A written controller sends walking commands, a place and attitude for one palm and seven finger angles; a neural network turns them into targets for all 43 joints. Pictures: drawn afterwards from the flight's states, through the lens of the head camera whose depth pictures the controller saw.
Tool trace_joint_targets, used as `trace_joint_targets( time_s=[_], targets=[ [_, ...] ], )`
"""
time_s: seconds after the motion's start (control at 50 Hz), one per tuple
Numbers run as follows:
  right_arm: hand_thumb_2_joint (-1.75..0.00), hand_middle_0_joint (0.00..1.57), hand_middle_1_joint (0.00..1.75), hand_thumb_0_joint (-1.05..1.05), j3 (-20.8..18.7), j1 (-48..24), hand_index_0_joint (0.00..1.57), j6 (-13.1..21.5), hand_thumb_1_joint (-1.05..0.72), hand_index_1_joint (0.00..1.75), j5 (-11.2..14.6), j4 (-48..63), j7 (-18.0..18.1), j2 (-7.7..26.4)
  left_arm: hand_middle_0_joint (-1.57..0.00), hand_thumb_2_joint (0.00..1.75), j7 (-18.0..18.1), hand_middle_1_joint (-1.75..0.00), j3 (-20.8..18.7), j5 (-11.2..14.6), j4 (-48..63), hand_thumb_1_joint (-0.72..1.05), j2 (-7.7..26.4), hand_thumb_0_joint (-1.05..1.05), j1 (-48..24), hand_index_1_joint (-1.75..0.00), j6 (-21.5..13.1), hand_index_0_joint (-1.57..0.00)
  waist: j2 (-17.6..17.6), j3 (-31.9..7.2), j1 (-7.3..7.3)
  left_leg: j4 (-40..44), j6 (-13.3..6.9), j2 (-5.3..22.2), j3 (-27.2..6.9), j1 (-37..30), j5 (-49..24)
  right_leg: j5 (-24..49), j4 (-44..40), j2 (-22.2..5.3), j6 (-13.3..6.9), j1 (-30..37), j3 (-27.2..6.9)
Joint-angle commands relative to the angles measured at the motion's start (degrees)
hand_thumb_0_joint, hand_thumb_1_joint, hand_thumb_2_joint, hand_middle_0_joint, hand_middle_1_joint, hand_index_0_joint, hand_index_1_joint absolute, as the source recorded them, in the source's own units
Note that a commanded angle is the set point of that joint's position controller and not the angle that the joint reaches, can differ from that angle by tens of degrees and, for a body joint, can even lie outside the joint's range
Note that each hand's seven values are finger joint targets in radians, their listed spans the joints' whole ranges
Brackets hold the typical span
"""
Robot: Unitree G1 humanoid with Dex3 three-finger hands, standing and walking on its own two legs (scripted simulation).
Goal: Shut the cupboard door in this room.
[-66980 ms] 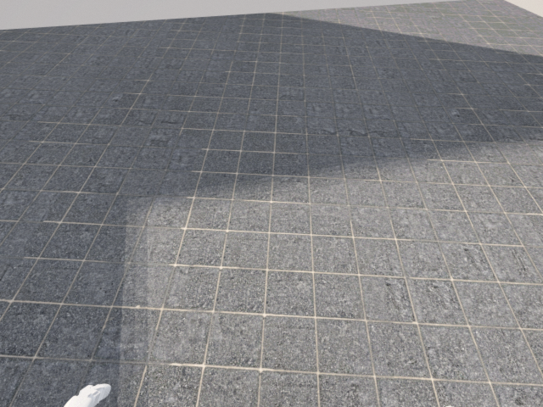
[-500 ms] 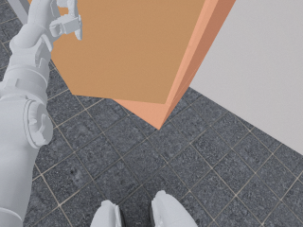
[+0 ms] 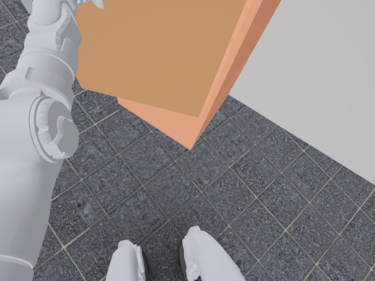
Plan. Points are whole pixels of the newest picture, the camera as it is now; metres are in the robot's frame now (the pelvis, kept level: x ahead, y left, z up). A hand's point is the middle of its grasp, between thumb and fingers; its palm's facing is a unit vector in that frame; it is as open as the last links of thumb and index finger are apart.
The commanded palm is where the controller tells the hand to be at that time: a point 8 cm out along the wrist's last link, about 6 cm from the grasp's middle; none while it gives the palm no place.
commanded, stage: pull the fist back off the door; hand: left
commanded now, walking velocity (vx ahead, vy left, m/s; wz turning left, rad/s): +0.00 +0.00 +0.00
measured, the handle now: out of the picture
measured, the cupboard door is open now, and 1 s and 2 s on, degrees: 21 20 20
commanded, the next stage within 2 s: draw the hand back to the body in 0.74 s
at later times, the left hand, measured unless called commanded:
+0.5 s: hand (95, 8) +0.57 +0.05 +0.14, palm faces +0.05 -1.00 -0.05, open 3.1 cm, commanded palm +0.52 +0.09 +0.14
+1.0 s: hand (89, 22) +0.52 +0.06 +0.16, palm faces +0.09 -1.00 +0.02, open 3.1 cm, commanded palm +0.46 +0.11 +0.16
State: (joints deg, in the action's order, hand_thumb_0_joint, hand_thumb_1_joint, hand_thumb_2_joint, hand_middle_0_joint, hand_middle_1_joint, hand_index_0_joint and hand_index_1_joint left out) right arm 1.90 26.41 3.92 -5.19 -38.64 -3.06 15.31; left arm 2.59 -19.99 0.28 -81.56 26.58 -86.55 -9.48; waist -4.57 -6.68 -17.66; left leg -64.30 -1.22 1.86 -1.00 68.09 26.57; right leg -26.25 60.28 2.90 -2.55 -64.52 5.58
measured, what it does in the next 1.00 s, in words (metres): stands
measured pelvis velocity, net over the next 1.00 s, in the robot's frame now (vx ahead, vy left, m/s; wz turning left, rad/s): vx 0.01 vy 0.00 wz -0.01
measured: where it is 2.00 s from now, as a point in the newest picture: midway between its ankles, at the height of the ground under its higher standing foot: (166, 280)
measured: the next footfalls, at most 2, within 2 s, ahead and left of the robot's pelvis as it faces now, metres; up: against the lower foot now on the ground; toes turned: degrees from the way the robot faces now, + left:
none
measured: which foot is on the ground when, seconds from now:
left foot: down 0.00-1.00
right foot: down 0.00-1.00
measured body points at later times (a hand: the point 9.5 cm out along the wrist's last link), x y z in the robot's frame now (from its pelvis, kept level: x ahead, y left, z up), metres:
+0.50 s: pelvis +0.03 -0.01 +0.04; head +0.15 -0.01 +0.48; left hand +0.56 +0.10 +0.15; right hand -0.03 -0.26 -0.07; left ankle +0.02 +0.10 -0.65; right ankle +0.01 -0.10 -0.65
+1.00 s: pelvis +0.01 +0.00 +0.05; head +0.10 -0.02 +0.49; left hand +0.51 +0.11 +0.17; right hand +0.03 -0.25 -0.08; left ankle +0.02 +0.10 -0.65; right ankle +0.01 -0.10 -0.65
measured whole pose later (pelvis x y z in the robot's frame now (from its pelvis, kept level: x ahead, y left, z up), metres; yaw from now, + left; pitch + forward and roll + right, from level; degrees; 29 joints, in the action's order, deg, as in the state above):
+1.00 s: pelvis +0.01 +0.00 +0.05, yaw -1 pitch +18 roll +0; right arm 0.1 22.7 -0.3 -3.0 -36.7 -4.3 13.2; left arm 11.0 -15.8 0.8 -64.7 9.4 -53.6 -24.6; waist -2.8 -8.1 -9.0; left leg -49.5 -1.1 0.7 2.9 44.2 22.9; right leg -23.5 49.6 2.3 -2.4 -43.7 1.0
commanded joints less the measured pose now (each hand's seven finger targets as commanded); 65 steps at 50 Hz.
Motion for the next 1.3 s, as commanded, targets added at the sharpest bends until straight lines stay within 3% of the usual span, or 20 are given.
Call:
trace_joint_targets(
  time_s=[0.0, 0.04, 0.08, 0.18, 0.24, 0.32, 0.38, 0.46, 0.54, 0.62, 0.64, 0.72, 0.78, 0.84, 0.92, 1.0, 1.08, 1.16, 1.22, 1.28],
  targets=[
    [-0.9, 0.2, 0.3, 0.0, -4.26, 17.57, 0.2, 0.22, -0.9, 0.3, -2.76, 0.75, -3.35, 9.61, -1.3, 0.9, 15.67, -1.5, -1.34, -8.07, 18.22, 0.9, 5.59, 0.0, -29.39, -1.5, -9.1, -1.3, -8.73, -39.13, -2.02, 2.47, -0.31, -0.12, -4.75, -32.7, -30.35, 23.85, -6.04, 0.23, 2.1, 11.24, -3.24],
    [-0.9, 0.2, 0.3, 0.0, -5.06, 18.21, 0.2, -0.44, -0.9, 0.3, -2.61, 0.46, -4.43, 9.79, -1.3, 0.9, 16.07, -1.5, 1.82, -11.69, 19.54, 0.9, 5.14, 0.0, -27.54, -1.5, -11.35, -1.3, -8.42, -39.91, -2.08, 3.4, -0.3, -0.19, -3.97, -34.04, -30.56, 25.41, -6.77, 0.23, 2.02, 13.77, -3.49],
    [-0.9, 0.2, 0.3, 0.0, -5.58, 18.36, 0.2, -1.21, -0.9, 0.3, -1.91, 0.38, -4.53, 9.9, -1.3, 0.9, 13.99, -1.5, 3.35, -12.13, 19.96, 0.9, 5.41, 0.0, -27.45, -1.5, -11.79, -1.3, -7.94, -40.26, -2.02, 5.18, -0.5, -0.66, -3.14, -34.71, -28.84, 26.48, -8.53, 0.25, 2.02, 18.03, -4.04],
    [-0.9, 0.2, 0.3, 0.0, -5.23, 17.44, 0.2, -3.17, -0.9, 0.3, 0.41, 1.96, -2.64, 9.8, -1.3, 0.9, 8.58, -1.5, -1.11, -4.86, 16.71, 0.9, 7.77, 0.0, -21.2, -1.5, -7.85, -1.3, -2.5, -37.24, 0.43, 10.09, -1.01, -2.07, -0.83, -30.61, -24.37, 30.35, -13.1, 0.51, 2.31, 30.68, -5.56],
    [-0.9, 0.2, 0.3, 0.0, -5.09, 16.91, 0.2, -2.96, -0.9, 0.3, 0.52, 2.69, -2.25, 9.02, -1.3, 0.9, 8.39, -1.5, -3.19, -2.42, 20.12, 0.9, 7.23, 0.0, -16.19, -1.5, -10.38, -1.3, -1.98, -36.19, 2.58, 11.67, -0.93, -2.25, -0.12, -31.38, -26.11, 34.12, -13.83, 0.35, 2.22, 33.88, -5.81],
    [-0.9, 0.2, 0.3, 0.0, -5.49, 15.9, 0.2, -2.08, -0.9, 0.3, 0.34, 2.19, -3.03, 8.27, -1.3, 0.9, 8.45, -1.5, 1.75, -2.88, 20.26, 0.9, -0.52, 0.0, -6.5, -1.5, -15.74, -1.3, 0.25, -29.17, 2.9, 12.47, -0.91, -2.2, 0.58, -32.62, -27.73, 35.94, -14.37, 0.35, 2.27, 31.71, -5.45],
    [-0.9, 0.2, 0.3, 0.0, -5.95, 15.19, 0.2, -2.9, -0.9, 0.3, 0.92, 2.19, -3.4, 8.7, -1.3, 0.9, 7.59, -1.5, 3.91, -3.22, 15.17, 0.9, -3.84, 0.0, 2.52, -1.5, -14.13, -1.3, 5.76, -23.22, 3.49, 14.02, -1.06, -2.76, 1.46, -29.09, -23.91, 35.23, -15.96, 0.11, 2.6, 33.17, -5.7],
    [-0.9, 0.2, 0.3, 0.0, -6.29, 12.63, 0.2, -3.81, -0.9, 0.3, 1.96, 3.75, -2.81, 8.5, -1.3, 0.9, 6.22, -1.5, 5.02, -0.19, 20.04, 0.9, -6.63, 0.0, 4.07, -1.5, -12.78, -1.3, 4.41, -24.03, 5.42, 15.6, -0.97, -3.47, 2.34, -32.63, -24.75, 37.44, -17.07, -0.26, 2.5, 35.93, -5.97],
    [-0.9, 0.2, 0.3, 0.0, -6.65, 9.24, 0.2, -2.84, -0.9, 0.3, 1.86, 3.84, -2.31, 7.36, -1.3, 0.9, 6.86, -1.5, 8.5, 2.21, 33.13, 0.9, -11.41, 0.0, -1.57, -1.5, -18.54, -1.3, -0.94, -28.58, 5.66, 14.49, -0.63, -3.0, 1.4, -41.34, -28.29, 36.21, -15.9, 0.07, 2.13, 32.58, -5.23],
    [-0.9, 0.2, 0.3, 0.0, -7.13, 7.22, 0.2, -1.81, -0.9, 0.3, 1.78, 2.24, -2.05, 6.94, -1.3, 0.9, 8.41, -1.5, 11.93, 0.19, 38.34, 0.9, -13.13, 0.0, -4.37, -1.5, -23.3, -1.3, -2.11, -31.63, 5.1, 13.51, -0.28, -2.33, 0.06, -45.81, -29.29, 33.44, -13.88, -0.13, 2.12, 29.03, -4.67],
    [-0.9, 0.2, 0.3, 0.0, -7.29, 6.8, 0.2, -1.89, -0.9, 0.3, 1.77, 2.02, -2.04, 7.0, -1.3, 0.9, 8.68, -1.5, 12.34, -0.51, 36.52, 0.9, -13.57, 0.0, -0.83, -1.5, -23.07, -1.3, -1.86, -31.05, 5.8, 13.52, -0.02, -2.12, -0.19, -46.27, -29.75, 32.65, -13.6, -0.13, 1.89, 28.47, -4.32],
    [-0.9, 0.2, 0.3, 0.0, -6.68, 6.31, 0.2, -3.12, -0.9, 0.3, 2.32, 1.19, -1.31, 7.51, -1.3, 0.9, 10.21, -1.5, 10.62, -2.27, 26.49, 0.9, -10.72, 0.0, -0.67, -1.5, -18.06, -1.3, 3.8, -25.59, 4.42, 14.96, -0.32, -2.43, 0.09, -40.5, -24.2, 29.3, -14.9, -0.62, 2.57, 27.82, -4.6],
    [-0.9, 0.2, 0.3, 0.0, -5.85, 5.33, 0.2, -4.04, -0.9, 0.3, 2.64, 2.26, -0.54, 7.82, -1.3, 0.9, 11.33, -1.5, 8.33, -0.97, 18.79, 0.9, -9.65, 0.0, 0.94, -1.5, -13.11, -1.3, 8.54, -19.77, 4.52, 17.15, -0.72, -3.09, 0.63, -34.6, -17.07, 24.67, -17.6, -0.68, 2.73, 29.98, -5.11],
    [-0.9, 0.2, 0.3, 0.0, -5.27, 4.26, 0.2, -3.56, -0.9, 0.3, 2.43, 3.31, -0.1, 7.59, -1.3, 0.9, 11.39, -1.5, 5.85, 1.15, 20.49, 0.9, -8.44, 0.0, -1.21, -1.5, -14.05, -1.3, 7.24, -23.1, 5.52, 17.31, -0.58, -3.23, 0.46, -35.41, -18.32, 25.58, -16.96, -0.75, 2.4, 31.99, -5.25],
    [-0.9, 0.2, 0.3, 0.0, -5.3, 3.28, 0.2, -2.55, -0.9, 0.3, 2.23, 6.01, -0.57, 7.2, -1.3, 0.9, 8.72, -1.5, 1.29, 1.24, 29.27, 0.9, -3.71, 0.0, 10.33, -1.5, -20.41, -1.3, 4.27, -31.67, 11.39, 17.2, -0.27, -3.13, 1.45, -39.5, -26.31, 33.28, -14.72, -0.78, 1.7, 38.6, -5.58],
    [-0.9, 0.2, 0.3, 0.0, -5.78, 2.71, 0.2, -3.58, -0.9, 0.3, 3.37, 8.4, -0.82, 6.8, -1.3, 0.9, 4.9, -1.5, 5.49, -0.9, 33.38, 0.9, -6.25, 0.0, 25.41, -1.5, -19.01, -1.3, 6.17, -27.38, 13.18, 19.51, -0.65, -2.81, 2.94, -39.34, -25.49, 34.54, -16.7, -0.44, 1.65, 41.91, -5.39],
    [-0.9, 0.2, 0.3, 0.0, -6.09, -1.03, 0.2, -3.87, -0.9, 0.3, 5.98, 10.36, 0.74, 6.94, -1.3, 0.9, 1.35, -1.5, 9.2, 5.71, 45.8, 0.9, -10.52, 0.0, 29.15, -1.5, -12.23, -1.3, 9.43, -21.91, 13.1, 23.57, -1.07, -2.57, 3.77, -42.54, -20.58, 30.96, -22.95, -0.09, 2.3, 45.02, -5.53],
    [-0.9, 0.2, 0.3, 0.0, -5.42, -4.9, 0.2, -1.56, -0.9, 0.3, 7.01, 10.17, 2.86, 6.16, -1.3, 0.9, 0.21, -1.5, 10.65, 9.14, 61.33, 0.9, -10.27, 0.0, 26.83, -1.5, -11.63, -1.3, 6.18, -19.47, 13.05, 25.98, -1.47, -2.23, 3.0, -48.65, -20.27, 28.15, -25.57, -0.09, 2.36, 45.13, -5.17],
    [-0.9, 0.2, 0.3, 0.0, -4.87, -7.28, 0.2, 0.21, -0.9, 0.3, 7.04, 9.45, 3.46, 5.47, -1.3, 0.9, -0.13, -1.5, 12.74, 7.3, 66.65, 0.9, -10.06, 0.0, 32.88, -1.5, -12.28, -1.3, 0.77, -16.56, 13.83, 27.39, -1.25, -1.89, 2.09, -51.96, -20.36, 25.44, -25.55, -0.24, 1.82, 43.02, -4.47],
    [-0.9, 0.2, 0.3, 0.0, -4.29, -10.03, 0.2, 0.71, -0.9, 0.3, 7.53, 9.63, 3.48, 5.48, -1.24, 0.9, -1.44, -1.44, 12.92, 6.98, 63.32, 0.9, -10.09, 0.0, 44.1, -1.44, -8.64, -1.24, 1.74, -10.27, 15.47, 29.72, -0.88, -1.87, 1.85, -50.38, -15.98, 19.84, -27.16, -0.58, 1.5, 42.37, -4.17]
  ],
)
